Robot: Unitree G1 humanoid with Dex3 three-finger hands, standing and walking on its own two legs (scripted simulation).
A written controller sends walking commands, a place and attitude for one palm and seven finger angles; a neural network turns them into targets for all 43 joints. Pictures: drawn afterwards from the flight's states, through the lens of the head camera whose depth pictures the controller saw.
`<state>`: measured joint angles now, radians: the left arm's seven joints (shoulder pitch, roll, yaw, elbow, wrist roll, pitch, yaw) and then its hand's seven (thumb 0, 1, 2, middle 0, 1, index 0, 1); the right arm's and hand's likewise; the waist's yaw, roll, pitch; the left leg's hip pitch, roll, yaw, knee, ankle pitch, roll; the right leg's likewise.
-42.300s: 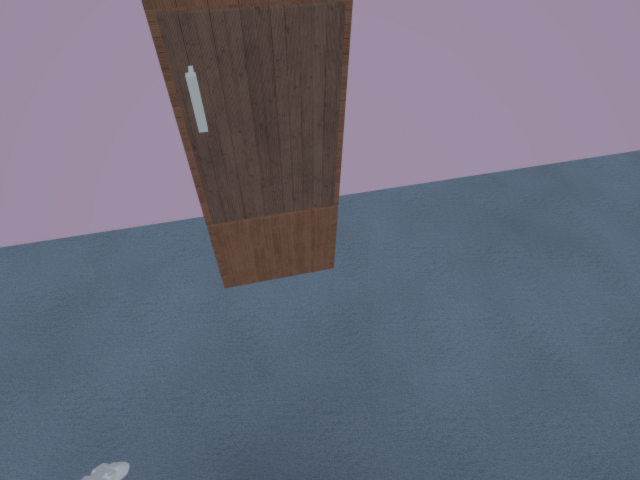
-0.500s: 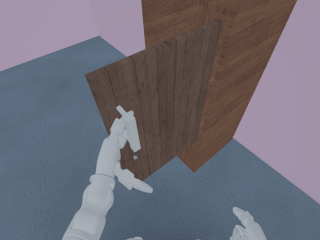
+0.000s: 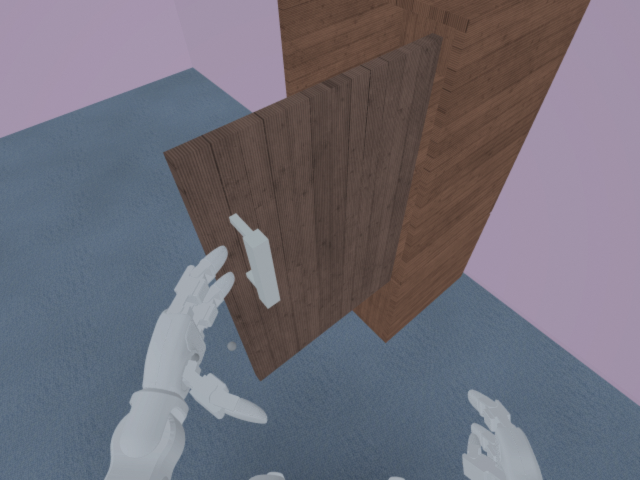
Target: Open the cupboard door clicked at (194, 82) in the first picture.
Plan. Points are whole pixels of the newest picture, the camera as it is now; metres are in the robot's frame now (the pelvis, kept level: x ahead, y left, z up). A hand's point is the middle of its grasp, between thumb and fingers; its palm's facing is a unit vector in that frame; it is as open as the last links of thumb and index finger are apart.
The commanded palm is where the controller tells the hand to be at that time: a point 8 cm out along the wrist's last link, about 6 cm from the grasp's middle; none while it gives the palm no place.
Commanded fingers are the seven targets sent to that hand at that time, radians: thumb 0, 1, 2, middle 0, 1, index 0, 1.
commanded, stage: slide the hand sideways off the handle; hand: left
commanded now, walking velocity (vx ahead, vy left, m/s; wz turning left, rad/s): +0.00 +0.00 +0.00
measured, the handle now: (254, 262) +0.36 +0.11 +0.07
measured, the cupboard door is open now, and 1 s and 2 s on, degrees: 89 89 89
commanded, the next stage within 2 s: draw the hand back to the body in 0.52 s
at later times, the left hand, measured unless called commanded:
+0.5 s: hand (185, 372) +0.22 +0.16 +0.07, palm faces -0.02 -1.00 -0.06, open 16.3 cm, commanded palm +0.19 +0.22 +0.07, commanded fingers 0.00 -0.50 0.30 -0.15 -0.30 -0.15 -0.30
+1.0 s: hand (145, 365) +0.21 +0.19 +0.10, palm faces +0.00 -1.00 -0.08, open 16.3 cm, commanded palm +0.18 +0.25 +0.12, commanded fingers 0.00 -0.50 0.30 -0.15 -0.30 -0.15 -0.30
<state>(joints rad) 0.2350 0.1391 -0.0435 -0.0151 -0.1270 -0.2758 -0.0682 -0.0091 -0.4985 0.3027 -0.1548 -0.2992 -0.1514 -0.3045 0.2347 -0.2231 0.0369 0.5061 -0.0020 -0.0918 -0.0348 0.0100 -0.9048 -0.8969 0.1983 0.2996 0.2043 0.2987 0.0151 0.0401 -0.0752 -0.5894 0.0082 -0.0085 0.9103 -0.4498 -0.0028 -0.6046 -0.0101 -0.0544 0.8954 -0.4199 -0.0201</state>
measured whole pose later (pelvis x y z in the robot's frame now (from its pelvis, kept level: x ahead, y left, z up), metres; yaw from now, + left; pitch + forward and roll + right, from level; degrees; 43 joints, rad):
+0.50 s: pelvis +0.01 +0.00 -0.01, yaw +1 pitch +10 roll -1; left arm 0.44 0.21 0.11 -0.15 -0.25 -0.29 -0.24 -0.01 -0.50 0.30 -0.15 -0.30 -0.15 -0.30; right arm 0.26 -0.25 0.02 0.49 0.01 -0.15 -0.06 0.01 -0.90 -0.90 0.20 0.30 0.20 0.30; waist 0.02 0.04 -0.10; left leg -0.65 0.02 -0.03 0.98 -0.50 -0.01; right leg -0.65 0.00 -0.08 0.95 -0.47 -0.03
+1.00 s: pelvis +0.01 +0.01 +0.00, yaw +0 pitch +6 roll -2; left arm 0.46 0.25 0.17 -0.27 -0.29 -0.14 -0.25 -0.01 -0.50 0.30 -0.15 -0.30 -0.15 -0.30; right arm 0.27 -0.23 0.06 0.49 0.03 -0.17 -0.09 0.01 -0.90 -0.90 0.20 0.30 0.21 0.30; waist 0.02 0.07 -0.10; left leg -0.55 0.02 -0.03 0.92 -0.48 0.00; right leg -0.54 0.00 -0.07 0.87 -0.43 -0.01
